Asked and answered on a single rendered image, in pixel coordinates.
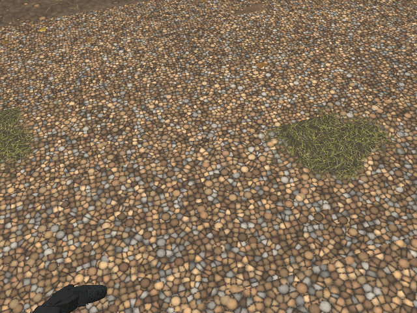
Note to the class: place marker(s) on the robot left hand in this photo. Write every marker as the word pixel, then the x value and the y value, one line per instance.
pixel 69 298

